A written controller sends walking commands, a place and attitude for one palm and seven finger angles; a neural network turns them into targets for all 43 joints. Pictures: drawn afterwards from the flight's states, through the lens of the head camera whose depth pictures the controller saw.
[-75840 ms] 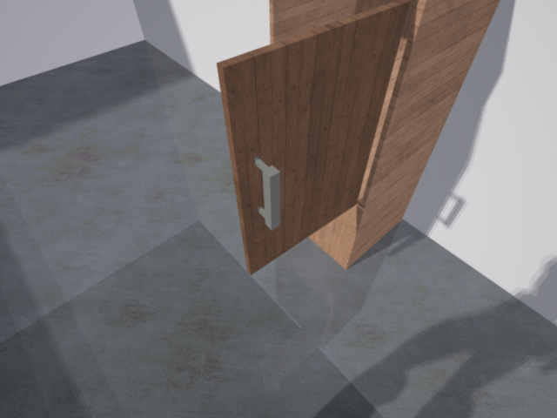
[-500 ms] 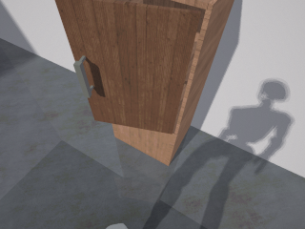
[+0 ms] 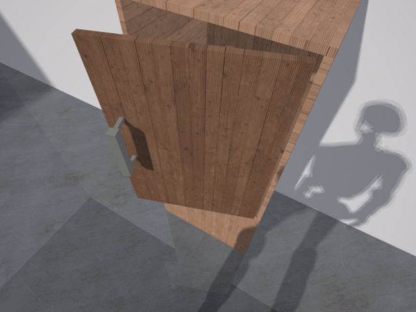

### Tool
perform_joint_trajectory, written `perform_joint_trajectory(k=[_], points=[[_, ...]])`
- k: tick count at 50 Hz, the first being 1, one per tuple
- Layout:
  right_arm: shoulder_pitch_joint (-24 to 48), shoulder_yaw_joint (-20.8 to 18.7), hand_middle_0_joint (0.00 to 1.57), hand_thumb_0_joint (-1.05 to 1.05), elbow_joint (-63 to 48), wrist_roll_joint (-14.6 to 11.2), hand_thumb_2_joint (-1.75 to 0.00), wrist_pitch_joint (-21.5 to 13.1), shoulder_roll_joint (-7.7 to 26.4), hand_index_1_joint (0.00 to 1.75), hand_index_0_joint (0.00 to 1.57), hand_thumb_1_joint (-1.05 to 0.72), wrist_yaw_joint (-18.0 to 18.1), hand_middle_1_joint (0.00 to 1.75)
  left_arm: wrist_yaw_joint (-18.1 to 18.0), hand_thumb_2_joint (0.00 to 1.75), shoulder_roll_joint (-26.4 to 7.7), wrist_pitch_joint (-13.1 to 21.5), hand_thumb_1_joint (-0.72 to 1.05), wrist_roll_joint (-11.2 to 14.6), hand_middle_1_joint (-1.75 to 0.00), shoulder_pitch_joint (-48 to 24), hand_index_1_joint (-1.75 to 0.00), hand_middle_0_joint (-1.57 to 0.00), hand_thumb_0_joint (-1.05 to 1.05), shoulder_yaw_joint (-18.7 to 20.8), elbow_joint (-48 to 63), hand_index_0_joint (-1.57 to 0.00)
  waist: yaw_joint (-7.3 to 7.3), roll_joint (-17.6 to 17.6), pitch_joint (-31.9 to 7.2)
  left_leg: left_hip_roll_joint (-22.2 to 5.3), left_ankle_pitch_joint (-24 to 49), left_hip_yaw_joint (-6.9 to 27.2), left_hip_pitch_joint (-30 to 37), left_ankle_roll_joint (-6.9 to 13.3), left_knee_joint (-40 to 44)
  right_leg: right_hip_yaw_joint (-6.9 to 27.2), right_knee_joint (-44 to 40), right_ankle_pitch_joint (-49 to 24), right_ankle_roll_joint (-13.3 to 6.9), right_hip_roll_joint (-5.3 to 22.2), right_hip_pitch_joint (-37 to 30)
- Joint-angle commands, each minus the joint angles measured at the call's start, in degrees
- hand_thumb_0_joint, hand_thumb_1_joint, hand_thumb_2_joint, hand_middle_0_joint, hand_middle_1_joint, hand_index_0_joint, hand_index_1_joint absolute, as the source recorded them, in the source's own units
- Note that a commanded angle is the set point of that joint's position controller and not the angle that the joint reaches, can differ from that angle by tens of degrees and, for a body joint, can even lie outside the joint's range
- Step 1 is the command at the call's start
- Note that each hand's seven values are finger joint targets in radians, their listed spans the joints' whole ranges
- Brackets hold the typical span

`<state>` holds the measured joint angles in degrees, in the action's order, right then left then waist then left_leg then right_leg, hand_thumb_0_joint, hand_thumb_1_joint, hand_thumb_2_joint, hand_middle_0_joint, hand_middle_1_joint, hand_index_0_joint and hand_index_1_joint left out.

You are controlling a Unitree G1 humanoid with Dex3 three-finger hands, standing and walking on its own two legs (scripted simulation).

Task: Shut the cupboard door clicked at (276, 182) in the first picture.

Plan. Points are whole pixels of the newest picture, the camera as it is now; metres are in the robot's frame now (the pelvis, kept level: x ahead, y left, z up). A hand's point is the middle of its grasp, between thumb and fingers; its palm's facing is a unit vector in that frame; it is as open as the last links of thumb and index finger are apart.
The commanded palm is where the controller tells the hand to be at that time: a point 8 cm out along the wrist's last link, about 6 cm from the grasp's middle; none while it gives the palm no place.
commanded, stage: come to a stop and stand still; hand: left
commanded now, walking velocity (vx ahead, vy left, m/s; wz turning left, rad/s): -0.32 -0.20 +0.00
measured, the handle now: (124, 147) +0.47 +0.25 -0.02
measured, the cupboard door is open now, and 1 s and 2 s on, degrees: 19 19 19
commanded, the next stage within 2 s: look again from close up in 0.78 s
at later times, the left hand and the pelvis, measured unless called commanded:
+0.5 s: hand out of the picture +0.08 +0.16 -0.16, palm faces -0.01 -0.97 -0.25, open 7.4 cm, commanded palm none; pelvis -0.01 -0.02 +0.00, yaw +0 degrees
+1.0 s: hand out of the picture -0.03 +0.17 -0.17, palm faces +0.00 -0.98 -0.20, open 7.4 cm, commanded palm none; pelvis +0.00 +0.00 +0.01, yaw -1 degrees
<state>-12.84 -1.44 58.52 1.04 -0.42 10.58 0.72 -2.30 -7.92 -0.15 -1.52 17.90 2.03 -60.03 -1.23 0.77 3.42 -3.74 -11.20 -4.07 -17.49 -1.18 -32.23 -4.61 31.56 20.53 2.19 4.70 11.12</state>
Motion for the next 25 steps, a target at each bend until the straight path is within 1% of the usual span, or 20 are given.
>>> perform_joint_trajectory(k=[1, 2, 3, 5, 6, 9, 10, 11, 12, 13, 14, 15, 16, 17, 18, 19, 20, 22, 24, 25], points=[[-8.8, -2.6, 0.2, 0.0, 0.4, -0.2, -0.9, 1.0, 10.8, 0.3, 0.2, -0.9, 2.3, 0.3, -0.6, 0.9, -7.0, -1.4, 0.9, 0.7, -0.3, 1.8, -0.3, -0.2, 0.0, 1.9, 3.6, -0.2, 3.71, -17.5, -5.5, -17.8, 75.9, 12.1, 19.6, 11.1, 6.2, 0.8, 18.4, 12.8, -1.3, -3.7, 12.7], [-9.0, -2.8, 0.2, 0.0, 0.5, 0.2, -0.9, 1.5, 10.8, 0.3, 0.2, -0.9, 2.9, 0.3, -0.5, 0.9, -7.4, -1.9, 0.9, 0.5, -0.3, -0.7, -0.3, -0.2, 0.0, 2.2, 4.3, -0.2, 4.54, -17.0, -4.8, -18.5, 73.1, 12.6, 18.7, 12.2, 6.5, 4.0, 23.0, 16.0, -2.0, -3.7, 14.5], [-7.7, -3.0, 0.2, 0.0, 0.2, 0.5, -0.9, 1.8, 11.1, 0.3, 0.2, -0.9, 3.1, 0.3, -0.3, 0.9, -7.4, -1.9, 0.9, 0.4, -0.3, -1.7, -0.3, -0.2, 0.0, 2.4, 4.7, -0.2, 4.25, -15.8, -4.3, -19.0, 70.8, 12.7, 20.0, 12.9, 5.3, 4.7, 24.1, 16.5, -2.4, -3.8, 17.0], [-3.2, -4.0, 0.2, 0.0, -1.5, 0.7, -0.9, 1.7, 11.7, 0.3, 0.2, -0.9, 3.6, 0.3, 0.2, 0.9, -7.2, -1.8, 0.9, 0.7, -0.3, -1.6, -0.3, -0.2, 0.0, 3.1, 5.6, -0.2, 3.03, -14.4, -8.7, -18.2, 60.1, 11.8, 23.8, 11.8, 4.1, 6.5, 21.0, 10.8, -2.6, -3.8, 17.7], [-2.2, -4.2, 0.2, 0.0, -1.8, 0.6, -0.9, 1.7, 11.6, 0.3, 0.2, -0.9, 3.7, 0.3, 0.5, 0.9, -7.2, -2.0, 0.9, 0.6, -0.3, -2.1, -0.3, -0.2, 0.0, 3.2, 5.7, -0.2, 3.0, -13.1, -9.5, -17.9, 56.4, 11.4, 22.8, 11.2, 4.7, 6.4, 19.8, 8.3, -2.5, -4.3, 16.5], [2.0, -4.4, 0.2, 0.0, -3.1, 0.8, -0.9, 1.8, 12.0, 0.3, 0.2, -0.9, 3.4, 0.3, 1.1, 0.9, -6.9, -2.4, 0.9, 0.5, -0.3, -1.6, -0.3, -0.2, 0.0, 3.5, 6.6, -0.2, 1.39, -13.0, -7.6, -17.3, 46.3, 9.0, 14.7, 9.5, 6.6, 5.1, 12.3, 3.7, -3.1, -4.5, 9.6], [3.8, -4.4, 0.2, 0.0, -3.5, 0.7, -0.9, 2.0, 12.0, 0.3, 0.2, -0.9, 3.1, 0.3, 1.3, 0.9, -6.9, -2.5, 0.9, 0.4, -0.3, -0.2, -0.3, -0.2, 0.0, 3.5, 6.3, -0.2, 0.19, -12.4, -7.2, -16.1, 40.2, 8.0, 11.2, 8.5, 6.3, 4.2, 8.5, -0.3, -3.3, -4.5, 5.7], [5.3, -4.4, 0.2, 0.0, -3.9, 0.5, -0.9, 2.3, 11.9, 0.3, 0.2, -0.9, 2.7, 0.3, 1.4, 0.9, -7.3, -2.5, 0.9, 0.2, -0.3, 1.7, -0.3, -0.2, 0.0, 3.7, 5.8, -0.2, -1.13, -10.8, -6.1, -14.2, 31.0, 6.6, 6.2, 7.0, 5.2, 2.8, 4.0, -6.5, -3.3, -4.5, 1.0], [6.1, -4.4, 0.2, 0.0, -4.4, 0.2, -0.9, 2.6, 11.1, 0.3, 0.2, -0.9, 2.3, 0.3, 1.4, 0.9, -8.2, -2.2, 0.9, -0.1, -0.3, 3.5, -0.3, -0.2, 0.0, 3.8, 5.6, -0.2, -2.31, -7.1, -5.8, -10.8, 19.2, 4.9, 2.1, 4.9, 2.1, 2.8, -2.6, -14.9, -3.4, -3.4, -2.8], [4.0, -3.9, 0.2, 0.0, -4.6, -0.4, -0.9, 2.9, 8.0, 0.3, 0.2, -0.9, 1.7, 0.3, 1.1, 0.9, -11.9, -1.4, 0.9, -0.8, -0.3, 2.8, -0.3, -0.2, 0.0, 4.1, 6.1, -0.2, -1.54, 5.4, -5.5, -2.7, 2.3, 0.3, -0.9, 1.5, -6.4, 11.5, -9.7, -27.6, -5.4, 3.7, -2.9], [2.3, -3.4, 0.2, 0.0, -5.3, -0.6, -0.9, 3.3, 4.7, 0.3, 0.2, -0.9, 1.0, 0.3, 1.0, 0.9, -15.5, -1.0, 0.9, -1.1, -0.3, 0.0, -0.3, -0.2, 0.0, 4.2, 6.7, -0.2, -0.46, 15.3, -4.6, 4.8, -21.8, -1.1, -4.5, 0.0, -19.2, 20.5, -13.2, -38.8, -11.1, 15.0, -0.3], [1.4, -3.4, 0.2, 0.0, -4.8, -0.6, -0.9, 4.4, 4.7, 0.3, 0.2, -0.9, 0.8, 0.3, 0.9, 0.9, -16.2, -1.1, 0.9, -0.7, -0.3, -1.1, -0.3, -0.2, 0.0, 3.6, 7.7, -0.2, -0.84, 10.3, -4.9, 4.1, -25.5, 4.7, -2.5, 0.9, -28.4, 19.7, -13.9, -31.0, -14.3, 17.2, 5.3], [2.8, -3.3, 0.2, 0.0, -4.8, -0.3, -0.9, 4.8, 4.0, 0.3, 0.2, -0.9, 1.0, 0.3, 0.5, 0.9, -14.2, -1.1, 0.9, -0.6, -0.3, -4.4, -0.3, -0.2, 0.0, 3.3, 7.9, -0.2, 0.65, 10.7, -2.9, 3.9, -23.2, 7.1, -5.6, 1.0, -33.4, 21.0, -13.4, -28.7, -14.7, 14.1, 6.3], [2.2, -3.2, 0.2, 0.0, -4.3, -0.2, -0.9, 4.7, 5.2, 0.3, 0.2, -0.9, 0.9, 0.3, 0.2, 0.9, -13.1, -1.0, 0.9, -0.6, -0.3, -6.6, -0.3, -0.2, 0.0, 2.8, 8.2, -0.2, 1.38, 12.4, -1.6, 2.9, -20.5, 7.6, -7.6, 0.7, -35.8, 19.7, -12.8, -27.7, -14.6, 13.2, 6.1], [0.4, -3.1, 0.2, 0.0, -3.8, -0.3, -0.9, 4.3, 5.6, 0.3, 0.2, -0.9, 0.7, 0.3, 0.0, 0.9, -12.5, -0.9, 0.9, -0.5, -0.3, -7.9, -0.3, -0.2, 0.0, 2.7, 8.6, -0.2, 2.07, 10.7, -3.1, 2.2, -18.4, 7.3, -7.0, 0.3, -34.7, 17.1, -11.5, -28.6, -14.3, 12.2, 4.2], [0.2, -2.7, 0.2, 0.0, -3.5, -0.3, -0.9, 3.9, 5.3, 0.3, 0.2, -0.9, 0.4, 0.3, 0.0, 0.9, -12.5, -0.8, 0.9, -0.5, -0.3, -8.1, -0.3, -0.2, 0.0, 2.5, 9.1, -0.2, 1.99, 9.1, -3.7, 2.1, -17.7, 6.2, -5.9, 0.0, -31.7, 15.4, -11.0, -29.4, -13.7, 11.5, 3.4], [0.0, -2.5, 0.2, 0.0, -3.4, -0.4, -0.9, 3.7, 4.9, 0.3, 0.2, -0.9, 0.2, 0.3, 0.0, 0.9, -12.5, -0.6, 0.9, -0.5, -0.3, -7.7, -0.3, -0.2, 0.0, 2.5, 9.1, -0.2, 1.64, 8.8, -4.5, 2.3, -17.3, 5.3, -4.5, -0.1, -27.5, 14.8, -11.3, -28.1, -13.3, 11.0, 2.3], [0.2, -1.9, 0.2, 0.0, -3.4, -0.5, -0.9, 3.2, 4.5, 0.3, 0.2, -0.9, -0.1, 0.3, 0.1, 0.9, -13.1, -0.4, 0.9, -0.5, -0.3, -6.0, -0.3, -0.2, 0.0, 2.6, 8.4, -0.2, 0.42, 8.6, -5.0, 2.6, -17.9, 4.0, -2.4, -0.1, -18.0, 16.1, -12.6, -23.6, -13.0, 11.0, -0.5], [-1.7, -1.5, 0.2, 0.0, -2.5, -0.5, -0.9, 2.7, 3.9, 0.3, 0.2, -0.9, 0.0, 0.3, 0.2, 0.9, -13.1, -0.4, 0.9, -0.3, -0.3, -5.7, -0.3, -0.2, 0.0, 2.6, 7.2, -0.2, 0.7, 6.7, -4.2, 2.4, -14.7, 2.9, 1.2, 0.2, -5.4, 16.5, -12.6, -18.6, -12.2, 10.2, -0.7], [-4.1, -1.2, 0.2, 0.0, -1.5, -0.5, -0.9, 2.3, 3.2, 0.3, 0.2, -0.9, 0.2, 0.3, 0.2, 0.9, -12.5, -0.4, 0.9, 0.0, -0.3, -6.4, -0.3, -0.2, 0.0, 2.4, 6.5, -0.2, 1.78, 6.9, -4.3, 2.2, -9.8, 2.9, 5.3, 0.5, 2.9, 15.3, -11.7, -14.3, -10.4, 9.0, 0.8]])
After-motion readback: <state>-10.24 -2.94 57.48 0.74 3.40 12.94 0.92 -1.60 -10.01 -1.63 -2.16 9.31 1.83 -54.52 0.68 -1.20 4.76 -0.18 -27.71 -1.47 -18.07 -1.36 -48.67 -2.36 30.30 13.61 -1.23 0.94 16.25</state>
